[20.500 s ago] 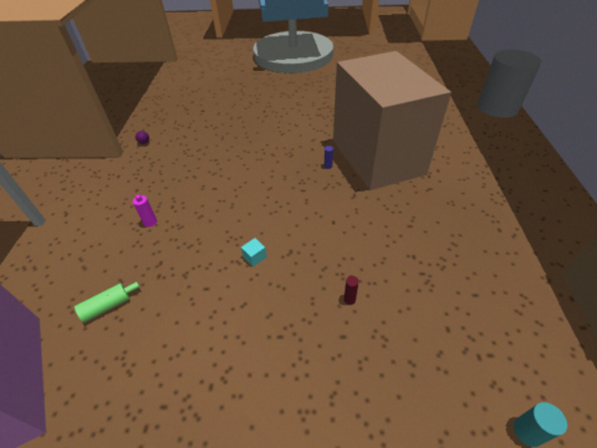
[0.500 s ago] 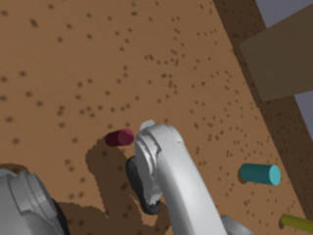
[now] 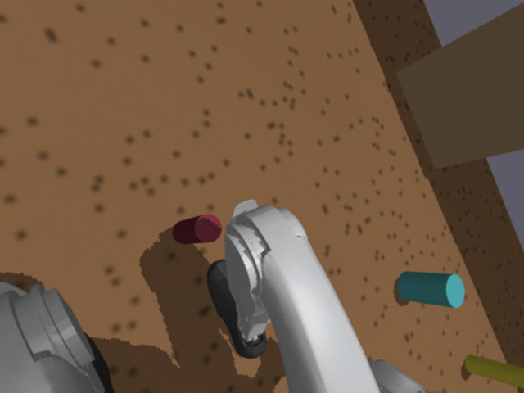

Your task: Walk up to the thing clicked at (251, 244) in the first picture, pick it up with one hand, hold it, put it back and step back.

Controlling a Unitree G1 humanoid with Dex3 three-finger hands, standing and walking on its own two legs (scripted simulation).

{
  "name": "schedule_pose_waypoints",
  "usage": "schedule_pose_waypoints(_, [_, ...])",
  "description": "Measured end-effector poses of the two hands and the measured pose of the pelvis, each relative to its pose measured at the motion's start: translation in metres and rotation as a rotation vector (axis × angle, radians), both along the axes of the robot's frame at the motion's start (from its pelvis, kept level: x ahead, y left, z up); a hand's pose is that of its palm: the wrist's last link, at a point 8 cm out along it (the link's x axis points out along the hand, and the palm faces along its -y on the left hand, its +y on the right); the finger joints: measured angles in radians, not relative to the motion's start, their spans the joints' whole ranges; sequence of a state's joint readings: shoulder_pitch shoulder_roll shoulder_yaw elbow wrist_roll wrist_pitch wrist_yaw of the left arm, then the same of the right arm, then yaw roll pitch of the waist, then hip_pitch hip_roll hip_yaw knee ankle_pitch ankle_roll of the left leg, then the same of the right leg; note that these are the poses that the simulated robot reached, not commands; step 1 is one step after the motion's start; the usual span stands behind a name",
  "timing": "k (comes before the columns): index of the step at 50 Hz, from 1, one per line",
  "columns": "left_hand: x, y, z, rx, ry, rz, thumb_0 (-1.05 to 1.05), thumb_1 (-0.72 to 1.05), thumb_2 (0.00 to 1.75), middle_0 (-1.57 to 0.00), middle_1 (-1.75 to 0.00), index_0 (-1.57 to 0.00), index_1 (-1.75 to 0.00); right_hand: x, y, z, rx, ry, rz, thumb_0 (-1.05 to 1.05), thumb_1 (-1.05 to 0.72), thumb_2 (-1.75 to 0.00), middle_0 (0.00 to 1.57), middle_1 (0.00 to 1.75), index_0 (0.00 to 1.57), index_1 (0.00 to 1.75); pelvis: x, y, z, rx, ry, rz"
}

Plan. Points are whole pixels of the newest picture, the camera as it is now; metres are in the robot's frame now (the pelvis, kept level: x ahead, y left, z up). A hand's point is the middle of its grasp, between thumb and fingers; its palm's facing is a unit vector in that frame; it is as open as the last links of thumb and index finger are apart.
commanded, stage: close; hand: left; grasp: from above
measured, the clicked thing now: out of the picture +0.39 +0.40 -0.28
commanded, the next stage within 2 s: settle in 1.88 s
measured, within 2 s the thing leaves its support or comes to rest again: neither
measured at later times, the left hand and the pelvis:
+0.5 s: hand out of the picture +0.39 +0.39 -0.25, palm faces -0.13 -0.44 -0.89, open 12.1 cm; pelvis +0.00 +0.00 +0.00, yaw +0 degrees
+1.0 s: hand out of the picture +0.39 +0.39 -0.25, palm faces -0.14 -0.44 -0.89, open 10.8 cm; pelvis +0.00 +0.00 +0.00, yaw +0 degrees
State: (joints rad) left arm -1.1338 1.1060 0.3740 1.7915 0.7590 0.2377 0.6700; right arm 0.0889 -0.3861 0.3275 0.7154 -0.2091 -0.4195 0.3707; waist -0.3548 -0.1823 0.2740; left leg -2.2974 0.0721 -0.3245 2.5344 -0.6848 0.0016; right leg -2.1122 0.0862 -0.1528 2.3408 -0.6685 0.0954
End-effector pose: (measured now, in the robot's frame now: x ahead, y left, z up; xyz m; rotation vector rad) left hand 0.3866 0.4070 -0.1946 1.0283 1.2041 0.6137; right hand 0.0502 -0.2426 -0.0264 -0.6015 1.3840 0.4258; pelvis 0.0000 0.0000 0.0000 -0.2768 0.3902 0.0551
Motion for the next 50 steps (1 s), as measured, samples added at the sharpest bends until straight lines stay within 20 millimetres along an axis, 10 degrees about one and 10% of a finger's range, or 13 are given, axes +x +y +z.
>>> schedule_pose_waypoints(50, [0.004,-0.011,0.003,0.004,0.019,-0.001,-0.01,-0.04,0.62,-0.50,-0.60,-0.54,-0.61,-0.007,-0.003,0.004,0.000,0.010,-0.023,0.00,-0.90,-0.90,0.20,0.30,0.20,0.30,0.001,-0.002,0.005,0.000,0.010,-0.003])
